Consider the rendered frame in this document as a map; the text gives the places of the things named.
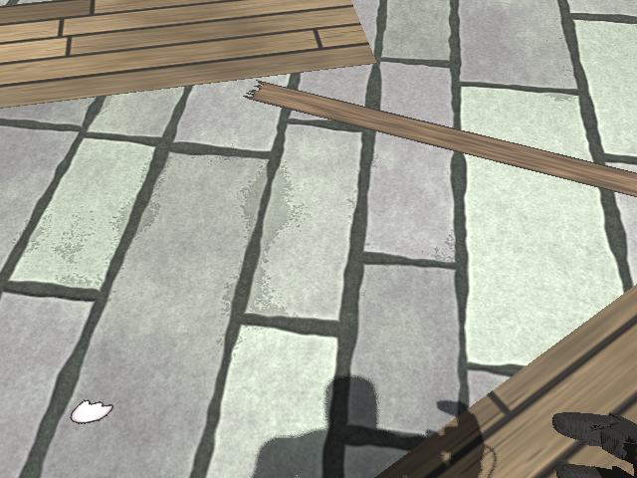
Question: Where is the robot right hand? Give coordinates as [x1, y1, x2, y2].
[552, 412, 637, 478]

